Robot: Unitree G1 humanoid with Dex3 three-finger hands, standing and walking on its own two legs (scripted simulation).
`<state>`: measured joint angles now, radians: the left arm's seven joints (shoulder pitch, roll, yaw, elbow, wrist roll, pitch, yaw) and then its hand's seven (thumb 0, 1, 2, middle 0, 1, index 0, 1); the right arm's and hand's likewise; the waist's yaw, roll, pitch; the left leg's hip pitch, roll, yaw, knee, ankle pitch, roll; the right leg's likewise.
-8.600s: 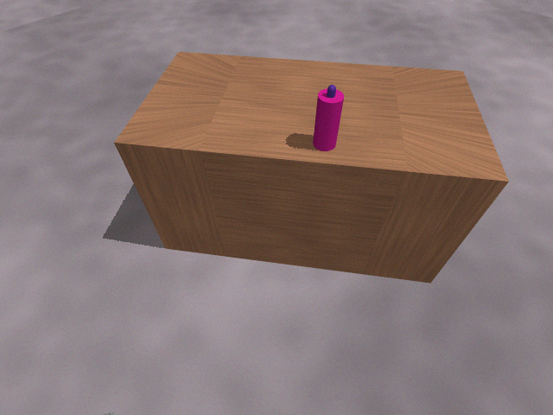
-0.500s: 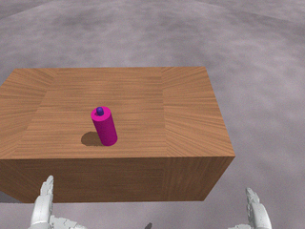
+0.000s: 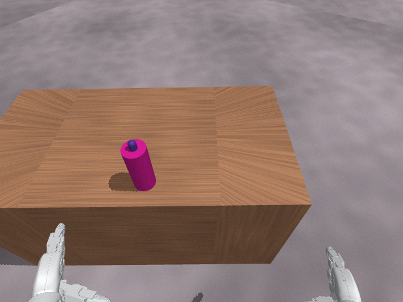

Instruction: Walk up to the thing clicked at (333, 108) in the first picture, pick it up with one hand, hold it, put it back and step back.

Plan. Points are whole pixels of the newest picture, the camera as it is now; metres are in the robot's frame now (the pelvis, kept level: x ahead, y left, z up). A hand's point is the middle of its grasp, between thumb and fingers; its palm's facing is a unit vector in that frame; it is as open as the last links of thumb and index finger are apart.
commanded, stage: go down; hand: left
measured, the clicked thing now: (138, 163) +0.47 +0.21 -0.08
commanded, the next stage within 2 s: none
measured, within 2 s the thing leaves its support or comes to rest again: neither
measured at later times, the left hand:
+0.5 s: hand (64, 213) +0.28 +0.31 -0.01, palm faces +0.25 -0.96 -0.13, open 17.5 cm
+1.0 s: hand (58, 191) +0.33 +0.34 +0.00, palm faces +0.20 -0.98 -0.02, open 17.6 cm
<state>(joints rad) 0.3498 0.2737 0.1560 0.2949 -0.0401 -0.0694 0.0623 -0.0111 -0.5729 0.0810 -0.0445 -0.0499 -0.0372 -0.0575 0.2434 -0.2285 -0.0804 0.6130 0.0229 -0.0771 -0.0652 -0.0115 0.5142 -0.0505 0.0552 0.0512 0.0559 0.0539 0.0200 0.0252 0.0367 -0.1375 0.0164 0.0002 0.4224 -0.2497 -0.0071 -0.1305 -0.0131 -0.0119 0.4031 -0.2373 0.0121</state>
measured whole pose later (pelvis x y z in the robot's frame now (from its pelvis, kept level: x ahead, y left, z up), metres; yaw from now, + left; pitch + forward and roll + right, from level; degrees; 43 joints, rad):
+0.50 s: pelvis -0.02 +0.01 -0.03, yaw +1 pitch +5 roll -1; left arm -0.12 0.46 0.42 0.70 -0.19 -0.30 -0.26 -0.01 -0.57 0.07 -0.05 -0.09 -0.06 -0.08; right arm 0.22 -0.24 -0.08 0.58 0.03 -0.12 -0.05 -0.01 0.47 -0.06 0.05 0.05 0.05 0.05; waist -0.04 -0.03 -0.03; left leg -0.46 0.02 -0.02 0.72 -0.36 0.00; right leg -0.43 -0.02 -0.03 0.68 -0.34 0.02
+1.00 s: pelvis -0.02 +0.02 -0.05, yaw +0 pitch +12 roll -3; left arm -0.31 0.55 0.55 0.88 -0.24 -0.36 -0.43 -0.01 -0.59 0.07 -0.05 -0.06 -0.06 -0.06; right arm 0.33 -0.25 -0.02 0.38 0.01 -0.15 -0.04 -0.01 0.51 -0.05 0.05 0.05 0.06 0.05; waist -0.07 -0.03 -0.11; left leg -0.69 0.03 -0.02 0.93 -0.45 0.01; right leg -0.66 0.00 -0.02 0.85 -0.40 0.03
